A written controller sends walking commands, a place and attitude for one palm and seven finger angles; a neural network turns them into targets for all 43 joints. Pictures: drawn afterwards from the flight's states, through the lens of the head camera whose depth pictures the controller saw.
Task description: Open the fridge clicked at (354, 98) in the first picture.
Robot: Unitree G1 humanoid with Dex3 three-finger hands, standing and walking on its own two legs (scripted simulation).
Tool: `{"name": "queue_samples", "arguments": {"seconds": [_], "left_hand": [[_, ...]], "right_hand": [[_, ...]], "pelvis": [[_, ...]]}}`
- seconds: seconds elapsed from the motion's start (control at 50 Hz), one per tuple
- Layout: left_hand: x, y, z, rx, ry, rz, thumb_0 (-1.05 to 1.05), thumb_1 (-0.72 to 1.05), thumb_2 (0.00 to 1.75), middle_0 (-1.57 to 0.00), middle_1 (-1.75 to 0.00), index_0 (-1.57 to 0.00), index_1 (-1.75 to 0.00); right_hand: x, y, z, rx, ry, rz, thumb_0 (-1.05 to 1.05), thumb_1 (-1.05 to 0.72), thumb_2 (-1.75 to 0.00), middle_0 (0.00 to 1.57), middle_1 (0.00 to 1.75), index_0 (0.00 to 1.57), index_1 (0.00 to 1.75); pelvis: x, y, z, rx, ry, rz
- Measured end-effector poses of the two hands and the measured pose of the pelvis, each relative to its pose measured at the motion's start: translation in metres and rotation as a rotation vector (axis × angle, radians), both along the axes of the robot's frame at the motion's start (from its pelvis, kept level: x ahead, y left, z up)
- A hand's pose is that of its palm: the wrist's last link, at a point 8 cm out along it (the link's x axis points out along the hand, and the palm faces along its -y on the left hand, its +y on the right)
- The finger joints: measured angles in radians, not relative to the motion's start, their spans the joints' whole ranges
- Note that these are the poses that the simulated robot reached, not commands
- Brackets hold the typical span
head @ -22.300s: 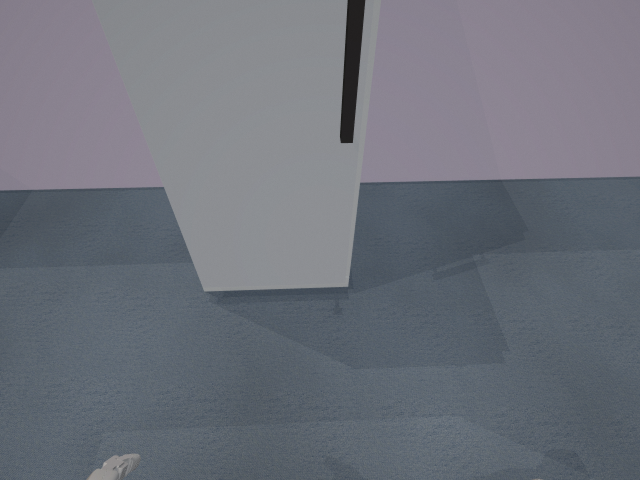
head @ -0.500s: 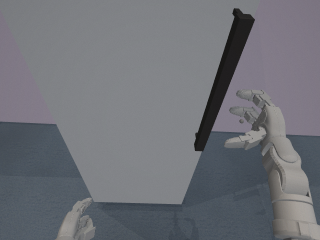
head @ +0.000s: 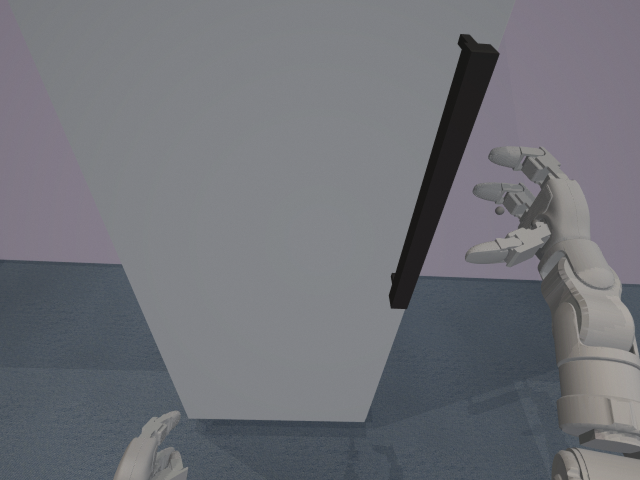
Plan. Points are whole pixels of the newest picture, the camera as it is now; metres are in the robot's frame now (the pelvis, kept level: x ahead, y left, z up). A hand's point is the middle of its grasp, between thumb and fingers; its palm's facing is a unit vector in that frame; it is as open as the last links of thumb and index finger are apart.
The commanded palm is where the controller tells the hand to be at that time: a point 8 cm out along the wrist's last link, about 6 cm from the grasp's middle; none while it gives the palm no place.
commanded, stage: move the hooked fingers beside the handle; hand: right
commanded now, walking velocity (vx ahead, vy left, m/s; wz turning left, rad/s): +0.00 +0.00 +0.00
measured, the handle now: (424, 199) +0.44 -0.10 +0.17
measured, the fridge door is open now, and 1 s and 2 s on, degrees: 0 0 0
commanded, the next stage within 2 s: feel for the door with the fingertips in 1.28 s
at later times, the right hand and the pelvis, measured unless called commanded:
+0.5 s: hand (478, 256) +0.37 -0.16 +0.14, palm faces -0.04 +1.00 -0.01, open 14.0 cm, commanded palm +0.35 -0.21 +0.19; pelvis +0.00 -0.01 +0.00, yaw +0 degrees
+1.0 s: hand (491, 216) +0.36 -0.15 +0.21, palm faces -0.05 +1.00 -0.04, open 14.0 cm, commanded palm +0.35 -0.21 +0.18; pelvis +0.00 -0.01 +0.00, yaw +0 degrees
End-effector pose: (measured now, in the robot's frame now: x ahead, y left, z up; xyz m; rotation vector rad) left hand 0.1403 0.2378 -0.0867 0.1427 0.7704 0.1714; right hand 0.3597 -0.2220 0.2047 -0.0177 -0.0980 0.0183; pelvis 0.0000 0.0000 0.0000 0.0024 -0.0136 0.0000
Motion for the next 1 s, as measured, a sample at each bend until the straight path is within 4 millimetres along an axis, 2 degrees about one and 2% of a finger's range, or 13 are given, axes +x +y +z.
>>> {"name": "queue_samples", "arguments": {"seconds": [0.08, 0.14, 0.24, 0.32, 0.44, 0.5, 0.62, 0.68, 0.76, 0.84, 0.88, 0.94, 1.0], "left_hand": [[-0.004, 0.002, -0.002, -0.012, 0.012, 0.021, 0.01, 0.91, 0.90, -0.20, -0.30, -0.20, -0.30], [-0.007, 0.004, -0.002, 0.000, 0.012, 0.027, 0.01, 0.91, 0.90, -0.20, -0.30, -0.20, -0.30], [-0.003, -0.002, 0.000, 0.021, 0.005, 0.000, 0.01, 0.91, 0.90, -0.20, -0.30, -0.20, -0.30], [0.005, -0.009, 0.001, 0.007, -0.008, -0.012, 0.01, 0.91, 0.90, -0.20, -0.30, -0.20, -0.30], [0.012, -0.013, 0.002, -0.017, -0.016, -0.005, 0.01, 0.91, 0.90, -0.20, -0.30, -0.20, -0.30], [0.012, -0.014, 0.003, -0.005, -0.024, -0.008, 0.01, 0.91, 0.90, -0.20, -0.30, -0.20, -0.30], [0.015, -0.022, 0.005, 0.009, -0.032, -0.045, 0.01, 0.91, 0.90, -0.20, -0.30, -0.20, -0.30], [0.015, -0.024, 0.004, -0.006, -0.019, -0.039, 0.01, 0.91, 0.90, -0.20, -0.30, -0.20, -0.30], [0.011, -0.021, 0.003, -0.024, -0.001, -0.013, 0.01, 0.91, 0.90, -0.20, -0.30, -0.20, -0.30], [0.005, -0.016, 0.002, -0.006, 0.006, 0.001, 0.01, 0.91, 0.90, -0.20, -0.30, -0.20, -0.30], [0.003, -0.014, 0.001, 0.012, 0.008, -0.008, 0.01, 0.91, 0.90, -0.20, -0.30, -0.20, -0.30], [0.003, -0.015, 0.001, 0.023, 0.007, -0.027, 0.01, 0.91, 0.90, -0.20, -0.30, -0.20, -0.30], [0.005, -0.016, 0.000, 0.011, 0.005, -0.030, 0.01, 0.91, 0.90, -0.20, -0.30, -0.20, -0.30]], "right_hand": [[0.008, -0.006, -0.042, 0.012, 0.233, -0.005, -0.01, 0.50, -0.30, 0.30, 1.20, 0.30, 1.20], [-0.003, 0.001, -0.062, 0.000, 0.230, 0.009, -0.01, 0.50, -0.30, 0.30, 1.20, 0.29, 1.20], [-0.019, 0.010, -0.026, 0.000, -0.047, 0.023, -0.02, 0.50, -0.30, 0.30, 1.20, 0.29, 1.20], [-0.009, 0.000, 0.002, -0.008, -0.082, 0.004, -0.02, 0.50, -0.30, 0.30, 1.20, 0.30, 1.20], [0.003, -0.007, -0.049, 0.007, 0.244, 0.000, -0.01, 0.50, -0.30, 0.30, 1.20, 0.29, 1.20], [-0.008, 0.003, -0.064, 0.006, 0.217, 0.019, -0.02, 0.50, -0.30, 0.29, 1.20, 0.29, 1.20], [-0.018, 0.016, -0.009, -0.003, -0.104, 0.036, -0.02, 0.50, -0.30, 0.30, 1.20, 0.29, 1.20], [-0.004, 0.007, 0.003, -0.005, -0.061, 0.012, -0.02, 0.50, -0.30, 0.30, 1.20, 0.30, 1.20], [0.008, -0.007, -0.032, 0.011, 0.193, -0.015, -0.01, 0.50, -0.30, 0.30, 1.20, 0.30, 1.20], [-0.006, -0.002, -0.065, 0.002, 0.245, -0.003, -0.01, 0.50, -0.30, 0.30, 1.20, 0.29, 1.20], [-0.015, 0.006, -0.058, 0.000, 0.143, 0.015, -0.02, 0.50, -0.30, 0.29, 1.20, 0.29, 1.20], [-0.024, 0.016, -0.026, -0.004, -0.046, 0.036, -0.02, 0.50, -0.30, 0.30, 1.20, 0.29, 1.20], [-0.017, 0.016, 0.004, -0.018, -0.119, 0.031, -0.02, 0.50, -0.30, 0.30, 1.20, 0.30, 1.20]], "pelvis": [[-0.001, -0.002, 0.000, 0.001, 0.019, 0.004], [-0.001, -0.005, 0.000, 0.000, 0.024, 0.011], [0.003, -0.007, 0.000, -0.003, 0.009, 0.015], [0.005, -0.007, 0.000, 0.001, -0.001, 0.005], [0.002, -0.012, 0.000, 0.005, 0.021, 0.001], [0.001, -0.014, -0.001, 0.003, 0.023, 0.005], [0.004, -0.014, -0.001, 0.000, 0.004, 0.005], [0.005, -0.014, -0.001, 0.002, 0.000, 0.002], [0.003, -0.014, 0.000, 0.005, 0.011, 0.003], [0.001, -0.015, 0.000, 0.004, 0.017, 0.006], [0.001, -0.015, 0.000, 0.001, 0.014, 0.007], [0.003, -0.014, 0.000, -0.001, 0.004, 0.005], [0.003, -0.013, 0.000, 0.001, -0.006, 0.000]]}}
